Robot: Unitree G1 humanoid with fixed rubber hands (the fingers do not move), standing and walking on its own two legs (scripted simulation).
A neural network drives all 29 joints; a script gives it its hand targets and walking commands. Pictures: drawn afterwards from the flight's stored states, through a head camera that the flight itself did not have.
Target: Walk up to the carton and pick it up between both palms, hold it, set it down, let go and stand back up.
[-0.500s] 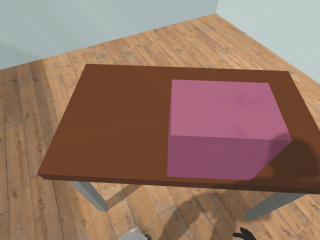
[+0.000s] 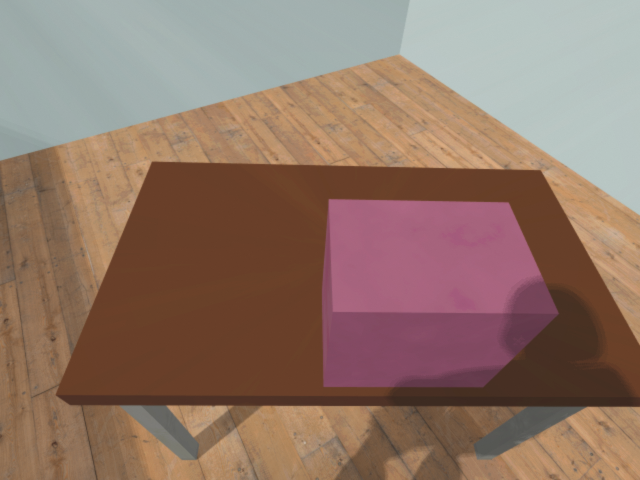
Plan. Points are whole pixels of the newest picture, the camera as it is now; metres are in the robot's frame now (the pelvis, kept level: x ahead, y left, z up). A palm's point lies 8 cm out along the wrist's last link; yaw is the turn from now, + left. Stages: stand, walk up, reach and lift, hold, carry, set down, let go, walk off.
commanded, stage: walk up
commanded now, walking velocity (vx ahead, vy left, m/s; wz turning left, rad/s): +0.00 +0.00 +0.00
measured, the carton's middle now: (411, 299) +0.38 -0.12 -0.02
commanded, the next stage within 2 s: none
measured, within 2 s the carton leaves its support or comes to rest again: neither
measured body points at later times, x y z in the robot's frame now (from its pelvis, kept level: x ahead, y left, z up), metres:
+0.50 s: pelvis +0.00 +0.02 +0.00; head +0.01 +0.03 +0.45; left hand +0.02 +0.24 -0.16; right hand -0.01 -0.19 -0.15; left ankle -0.03 +0.11 -0.74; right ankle -0.02 -0.10 -0.74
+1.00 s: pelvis -0.05 -0.10 -0.02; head -0.03 -0.12 +0.43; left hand +0.06 +0.15 -0.15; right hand -0.08 -0.36 -0.17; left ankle -0.03 +0.11 -0.74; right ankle -0.05 -0.25 -0.74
